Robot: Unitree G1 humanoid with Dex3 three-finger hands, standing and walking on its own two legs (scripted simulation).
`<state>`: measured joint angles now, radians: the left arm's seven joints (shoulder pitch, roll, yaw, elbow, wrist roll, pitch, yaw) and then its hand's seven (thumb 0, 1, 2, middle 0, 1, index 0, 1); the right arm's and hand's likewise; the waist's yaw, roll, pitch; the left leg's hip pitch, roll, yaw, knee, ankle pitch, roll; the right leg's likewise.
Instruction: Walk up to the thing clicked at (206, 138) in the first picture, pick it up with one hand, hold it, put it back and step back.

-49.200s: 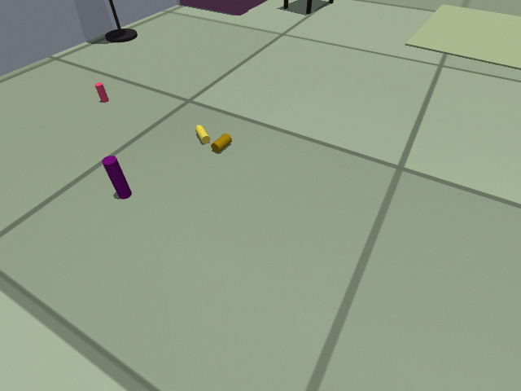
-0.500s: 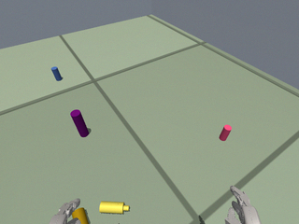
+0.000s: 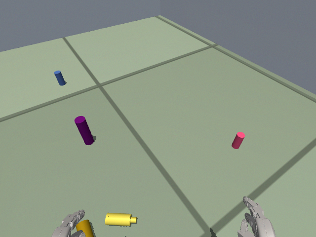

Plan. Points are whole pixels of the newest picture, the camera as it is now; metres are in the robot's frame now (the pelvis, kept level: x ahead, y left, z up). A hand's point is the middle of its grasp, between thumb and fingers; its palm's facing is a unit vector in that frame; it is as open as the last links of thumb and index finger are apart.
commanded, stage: stand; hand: left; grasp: from above
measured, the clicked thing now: (121, 219) +0.40 +0.21 -0.68
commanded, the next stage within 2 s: none
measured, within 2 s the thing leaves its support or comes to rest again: neither
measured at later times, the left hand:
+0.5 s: hand out of the picture +0.06 +0.24 -0.11, palm faces +0.04 -0.94 -0.33, open 7.4 cm
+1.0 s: hand out of the picture +0.02 +0.24 -0.10, palm faces +0.04 -0.94 -0.35, open 7.4 cm
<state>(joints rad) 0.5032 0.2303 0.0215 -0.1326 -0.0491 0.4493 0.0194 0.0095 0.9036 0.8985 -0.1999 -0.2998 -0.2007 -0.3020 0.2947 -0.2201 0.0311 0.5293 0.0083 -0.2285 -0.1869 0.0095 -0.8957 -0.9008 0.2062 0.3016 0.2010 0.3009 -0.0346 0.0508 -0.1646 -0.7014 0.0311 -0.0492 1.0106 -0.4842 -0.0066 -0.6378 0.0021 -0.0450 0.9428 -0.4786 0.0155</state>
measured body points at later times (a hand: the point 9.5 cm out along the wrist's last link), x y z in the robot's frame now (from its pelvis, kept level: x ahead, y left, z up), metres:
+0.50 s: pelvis -0.01 +0.01 +0.05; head +0.00 +0.02 +0.50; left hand +0.06 +0.29 -0.09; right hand +0.08 -0.27 -0.08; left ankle +0.01 +0.12 -0.68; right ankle +0.00 -0.13 -0.68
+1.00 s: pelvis -0.01 +0.00 +0.06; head -0.01 -0.01 +0.51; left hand +0.02 +0.29 -0.07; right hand +0.06 -0.28 -0.08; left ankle +0.01 +0.12 -0.68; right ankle +0.00 -0.13 -0.68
